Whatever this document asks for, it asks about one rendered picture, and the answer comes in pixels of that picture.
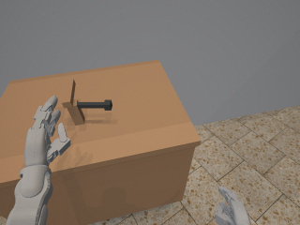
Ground counter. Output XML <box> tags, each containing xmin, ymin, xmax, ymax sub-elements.
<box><xmin>0</xmin><ymin>60</ymin><xmax>202</xmax><ymax>225</ymax></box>

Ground robot left hand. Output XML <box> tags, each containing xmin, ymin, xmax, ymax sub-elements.
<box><xmin>24</xmin><ymin>96</ymin><xmax>71</xmax><ymax>168</ymax></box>

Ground tap lever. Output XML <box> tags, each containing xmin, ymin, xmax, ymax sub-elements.
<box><xmin>77</xmin><ymin>99</ymin><xmax>113</xmax><ymax>111</ymax></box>

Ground robot right hand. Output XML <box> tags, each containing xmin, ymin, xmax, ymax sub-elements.
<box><xmin>215</xmin><ymin>186</ymin><xmax>251</xmax><ymax>225</ymax></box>

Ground left robot forearm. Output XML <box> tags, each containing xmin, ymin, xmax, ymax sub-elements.
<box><xmin>6</xmin><ymin>164</ymin><xmax>53</xmax><ymax>225</ymax></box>

